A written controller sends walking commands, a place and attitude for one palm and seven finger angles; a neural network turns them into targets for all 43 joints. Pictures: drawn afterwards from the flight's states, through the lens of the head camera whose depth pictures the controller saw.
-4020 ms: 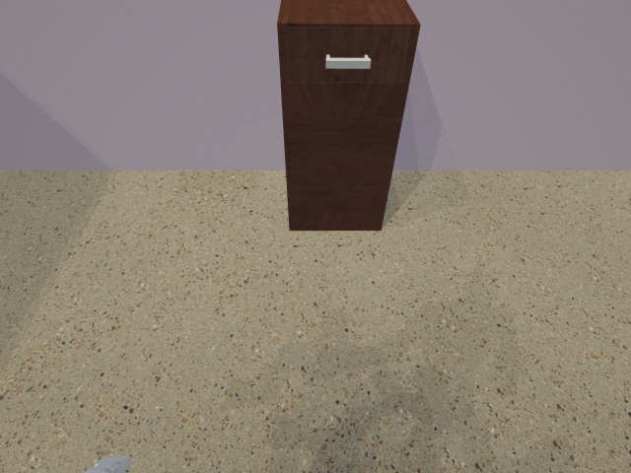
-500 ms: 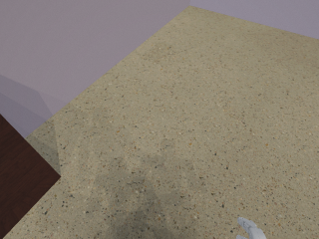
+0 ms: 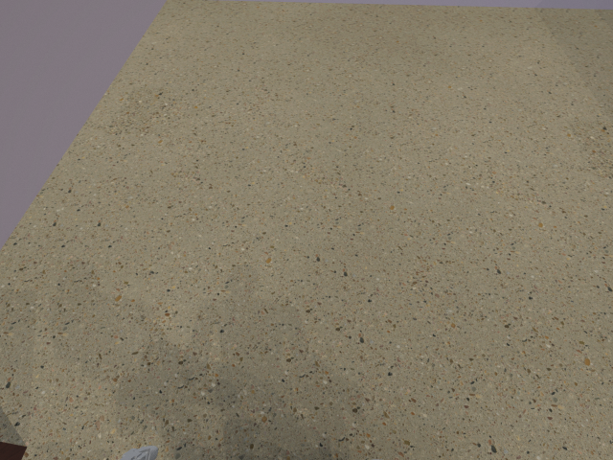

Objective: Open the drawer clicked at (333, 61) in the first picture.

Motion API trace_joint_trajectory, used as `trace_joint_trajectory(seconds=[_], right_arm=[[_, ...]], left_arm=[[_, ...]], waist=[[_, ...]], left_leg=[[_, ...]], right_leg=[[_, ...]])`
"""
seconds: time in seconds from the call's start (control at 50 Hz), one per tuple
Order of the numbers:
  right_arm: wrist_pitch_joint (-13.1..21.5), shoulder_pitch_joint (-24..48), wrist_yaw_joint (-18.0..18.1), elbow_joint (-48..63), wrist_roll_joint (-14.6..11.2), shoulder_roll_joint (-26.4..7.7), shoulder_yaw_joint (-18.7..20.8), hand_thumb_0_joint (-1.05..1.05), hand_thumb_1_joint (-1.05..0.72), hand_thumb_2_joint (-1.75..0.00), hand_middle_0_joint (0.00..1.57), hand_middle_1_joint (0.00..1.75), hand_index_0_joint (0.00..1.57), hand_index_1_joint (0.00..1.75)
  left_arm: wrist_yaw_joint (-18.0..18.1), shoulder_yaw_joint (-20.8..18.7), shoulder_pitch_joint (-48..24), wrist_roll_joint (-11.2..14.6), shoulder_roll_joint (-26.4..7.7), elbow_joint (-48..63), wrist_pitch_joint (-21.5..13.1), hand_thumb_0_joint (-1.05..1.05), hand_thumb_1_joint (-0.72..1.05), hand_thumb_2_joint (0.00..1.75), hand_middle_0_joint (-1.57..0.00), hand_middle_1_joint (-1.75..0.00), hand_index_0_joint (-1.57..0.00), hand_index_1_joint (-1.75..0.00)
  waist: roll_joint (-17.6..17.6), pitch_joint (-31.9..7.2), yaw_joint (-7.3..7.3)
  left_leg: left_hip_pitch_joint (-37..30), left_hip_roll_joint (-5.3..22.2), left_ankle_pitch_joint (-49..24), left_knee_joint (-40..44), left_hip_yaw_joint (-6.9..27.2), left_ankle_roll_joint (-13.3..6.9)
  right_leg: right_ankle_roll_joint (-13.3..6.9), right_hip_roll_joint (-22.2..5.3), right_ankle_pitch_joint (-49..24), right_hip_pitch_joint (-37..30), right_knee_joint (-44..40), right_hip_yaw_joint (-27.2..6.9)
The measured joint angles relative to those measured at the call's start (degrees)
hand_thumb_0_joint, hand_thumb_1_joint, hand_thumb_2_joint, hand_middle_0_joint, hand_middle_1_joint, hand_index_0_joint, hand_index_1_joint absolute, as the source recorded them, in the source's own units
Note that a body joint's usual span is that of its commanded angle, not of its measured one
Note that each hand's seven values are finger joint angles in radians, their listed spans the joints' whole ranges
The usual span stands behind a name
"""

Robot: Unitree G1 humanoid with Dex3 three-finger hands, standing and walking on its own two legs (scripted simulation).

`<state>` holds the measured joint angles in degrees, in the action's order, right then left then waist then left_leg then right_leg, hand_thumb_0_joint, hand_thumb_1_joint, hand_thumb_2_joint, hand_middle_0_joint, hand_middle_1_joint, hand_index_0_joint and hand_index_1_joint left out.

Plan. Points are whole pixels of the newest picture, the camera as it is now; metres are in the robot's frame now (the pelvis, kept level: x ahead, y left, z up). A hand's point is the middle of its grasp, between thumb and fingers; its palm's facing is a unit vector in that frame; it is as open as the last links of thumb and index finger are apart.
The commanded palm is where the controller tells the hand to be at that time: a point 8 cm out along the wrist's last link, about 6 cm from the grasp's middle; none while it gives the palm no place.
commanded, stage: walk to a spot facing it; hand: left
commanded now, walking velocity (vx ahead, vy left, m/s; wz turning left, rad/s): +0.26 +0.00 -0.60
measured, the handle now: out of the picture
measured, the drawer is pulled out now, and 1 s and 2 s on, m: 0.00 0.00 0.00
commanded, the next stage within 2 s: turn to face it in 0.36 s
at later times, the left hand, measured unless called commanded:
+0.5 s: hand out of the picture +0.11 +0.16 -0.16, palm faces -0.09 -0.97 -0.21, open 7.4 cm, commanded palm none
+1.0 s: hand (214, 348) +0.30 +0.17 -0.15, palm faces +0.00 -0.97 -0.23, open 7.4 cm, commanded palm none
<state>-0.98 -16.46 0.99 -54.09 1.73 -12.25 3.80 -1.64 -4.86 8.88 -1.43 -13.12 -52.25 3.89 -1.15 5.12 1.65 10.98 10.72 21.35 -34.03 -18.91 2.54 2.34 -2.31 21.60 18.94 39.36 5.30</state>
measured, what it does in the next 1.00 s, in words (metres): walks ahead: right foot, then left foot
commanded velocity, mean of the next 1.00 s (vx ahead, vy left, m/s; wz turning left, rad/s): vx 0.11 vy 0.00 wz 0.19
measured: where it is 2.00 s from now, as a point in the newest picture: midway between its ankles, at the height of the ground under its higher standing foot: outside the picture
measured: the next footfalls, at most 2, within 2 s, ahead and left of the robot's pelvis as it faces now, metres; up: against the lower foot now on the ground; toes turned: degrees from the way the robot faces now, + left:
right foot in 0.02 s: +0.04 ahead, -0.11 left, +0.00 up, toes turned -6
left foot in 0.56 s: +0.26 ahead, +0.07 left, +0.00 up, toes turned -5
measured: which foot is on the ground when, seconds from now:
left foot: down 0.00-0.02, up 0.04-0.54, down 0.56-1.00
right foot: up 0.00-0.00, down 0.02-0.58, up 0.60-1.00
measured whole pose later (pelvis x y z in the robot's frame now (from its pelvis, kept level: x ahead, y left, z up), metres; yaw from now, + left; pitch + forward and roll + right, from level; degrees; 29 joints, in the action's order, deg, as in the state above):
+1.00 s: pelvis +0.17 -0.02 +0.01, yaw -1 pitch +1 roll -1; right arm -1.7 -17.3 0.4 -57.4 1.6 -10.3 3.4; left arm 1.6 -4.1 6.4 -1.0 -11.1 -53.6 2.3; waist -0.3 2.4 3.1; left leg 17.6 -3.2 9.0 -25.9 3.1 -2.7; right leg 3.9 -1.9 23.6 24.1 48.1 -0.3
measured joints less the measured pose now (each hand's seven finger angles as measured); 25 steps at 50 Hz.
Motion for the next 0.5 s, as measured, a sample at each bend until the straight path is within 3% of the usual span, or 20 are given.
trace_joint_trajectory(seconds=[0.02,0.06,0.1,0.16,0.3,0.5], right_arm=[[-0.1,-0.8,-0.2,-0.2,-0.2,-0.5,0.2,0.01,-0.90,-0.90,0.20,0.30,0.20,0.30],[-1.4,-1.2,-0.2,-1.1,-0.4,-1.8,0.4,0.01,-0.90,-0.90,0.20,0.30,0.20,0.30],[-2.7,-1.2,-0.2,-1.9,-0.4,-2.3,0.3,0.01,-0.91,-0.90,0.20,0.30,0.20,0.30],[-2.7,0.0,-0.8,-2.1,0.1,-2.3,0.3,0.01,-0.91,-0.90,0.20,0.30,0.20,0.30],[-0.4,4.1,-1.5,0.3,0.3,-1.4,0.1,0.01,-0.91,-0.90,0.20,0.30,0.20,0.30],[0.7,8.8,-1.7,0.9,-0.3,0.3,-0.8,0.01,-0.91,-0.90,0.20,0.30,0.20,0.30]], left_arm=[[0.0,0.2,-0.4,-0.1,0.0,0.4,-0.8,0.00,0.91,0.90,-0.20,-0.29,-0.19,-0.29],[0.5,0.8,-1.5,0.0,0.8,0.7,-2.3,0.00,0.91,0.90,-0.20,-0.29,-0.19,-0.29],[1.2,1.1,-1.2,0.5,1.4,1.1,-3.0,0.00,0.91,0.90,-0.20,-0.30,-0.19,-0.29],[1.8,1.3,0.8,0.6,1.8,0.8,-3.8,0.00,0.91,0.90,-0.20,-0.30,-0.20,-0.29],[1.3,2.2,5.7,0.3,2.8,-2.1,-5.4,0.00,0.91,0.90,-0.21,-0.30,-0.20,-0.30],[2.2,2.5,12.7,-0.3,3.8,-6.3,-6.0,0.00,0.91,0.90,-0.21,-0.30,-0.20,-0.30]], waist=[[-0.7,-0.3,0.21],[-2.5,0.0,0.58],[-2.9,-0.6,0.44],[-2.3,-1.9,-0.21],[-1.3,-3.3,-0.84],[0.4,-3.4,-4.50]], left_leg=[[1.2,1.0,1.3,-3.0,-0.1,0.6],[5.8,0.9,8.0,-14.6,5.6,1.2],[10.4,-1.2,8.7,-25.1,10.8,1.2],[15.0,-2.4,2.9,-30.8,13.8,1.8],[20.0,-2.9,-5.8,-24.8,16.3,2.9],[16.7,-6.0,-5.5,-9.8,15.4,1.2]], right_leg=[[-2.2,0.6,-2.4,-1.7,-3.8,0.4],[-5.1,1.9,-2.0,-1.2,-2.1,0.6],[-5.6,2.4,-1.4,-2.5,-3.0,0.1],[-5.6,3.3,-3.4,-5.5,-7.9,-1.9],[-6.5,4.9,-6.1,-10.9,-15.9,-5.7],[-5.2,5.9,-2.2,-16.6,-17.5,-9.0]])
